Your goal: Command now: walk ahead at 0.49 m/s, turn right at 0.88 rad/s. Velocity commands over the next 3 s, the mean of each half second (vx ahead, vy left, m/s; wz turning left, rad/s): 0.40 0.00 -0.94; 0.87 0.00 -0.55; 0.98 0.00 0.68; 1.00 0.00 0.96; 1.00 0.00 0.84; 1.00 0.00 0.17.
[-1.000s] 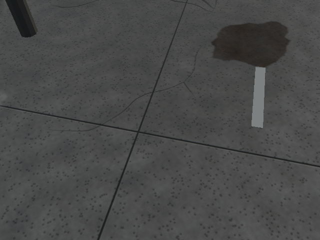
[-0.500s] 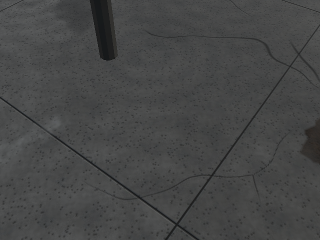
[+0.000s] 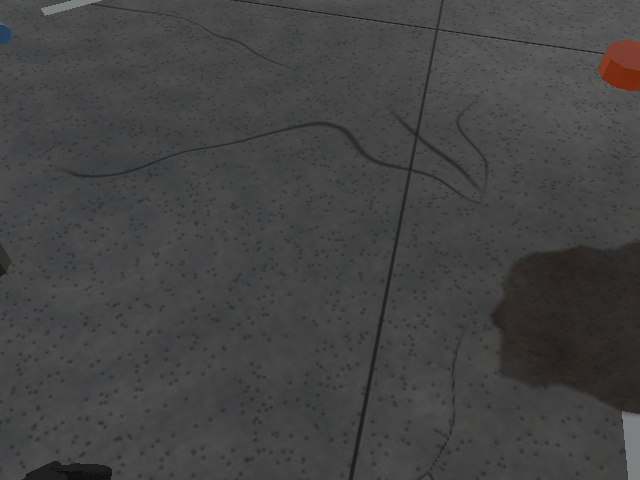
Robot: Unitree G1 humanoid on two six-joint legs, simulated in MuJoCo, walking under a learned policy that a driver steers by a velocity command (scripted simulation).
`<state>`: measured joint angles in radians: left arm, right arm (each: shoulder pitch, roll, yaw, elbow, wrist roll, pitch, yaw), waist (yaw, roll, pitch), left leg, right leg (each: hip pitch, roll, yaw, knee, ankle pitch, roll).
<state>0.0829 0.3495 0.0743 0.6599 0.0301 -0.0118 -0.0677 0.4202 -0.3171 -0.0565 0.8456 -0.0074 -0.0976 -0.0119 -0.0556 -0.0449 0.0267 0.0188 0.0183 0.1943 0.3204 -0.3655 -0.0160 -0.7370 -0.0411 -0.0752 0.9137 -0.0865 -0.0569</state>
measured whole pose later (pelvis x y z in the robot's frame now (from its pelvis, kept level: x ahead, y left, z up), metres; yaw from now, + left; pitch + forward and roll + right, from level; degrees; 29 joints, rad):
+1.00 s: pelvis +0.47 -0.10 +0.00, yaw -43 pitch +4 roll +0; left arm 0.02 0.31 0.01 0.59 0.04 -0.02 -0.09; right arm 0.59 -0.28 -0.04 0.87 -0.02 -0.08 0.01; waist -0.14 -0.05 -0.03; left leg 0.12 0.03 0.04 0.17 -0.36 -0.02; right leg -0.65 -0.03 0.01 0.70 -0.13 -0.04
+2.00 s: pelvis +1.24 -0.51 -0.02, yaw +7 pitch +2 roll -1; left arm 0.07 0.30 0.00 0.60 0.06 -0.07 0.02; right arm 0.37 -0.38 -0.09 0.80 0.00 -0.04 0.01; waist -0.08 0.03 0.04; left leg -0.16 -0.15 -0.20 1.08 -0.45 0.13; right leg -0.49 -0.02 0.01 0.63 -0.19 0.03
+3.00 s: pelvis +2.11 -0.20 +0.00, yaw +36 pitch +0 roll -2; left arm 0.35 0.30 0.05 0.85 0.04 -0.07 -0.01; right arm 0.24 -0.30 -0.01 0.80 -0.03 -0.07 0.02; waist 0.02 0.02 0.02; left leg -0.45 0.00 -0.07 1.30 -0.29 0.11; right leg -0.26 0.06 -0.09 0.49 -0.24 -0.06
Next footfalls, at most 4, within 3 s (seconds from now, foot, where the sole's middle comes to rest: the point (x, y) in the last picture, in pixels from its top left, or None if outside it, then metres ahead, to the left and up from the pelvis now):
0.10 right None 0.29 -0.05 -0.77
0.60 left None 0.46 0.09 -0.77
1.06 right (471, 440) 0.53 -0.33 -0.77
1.52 left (460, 257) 1.01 -0.40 -0.77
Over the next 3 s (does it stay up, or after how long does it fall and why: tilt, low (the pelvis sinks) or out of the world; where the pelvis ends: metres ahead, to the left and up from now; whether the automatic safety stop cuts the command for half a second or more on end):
stays up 2.11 -0.20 0.00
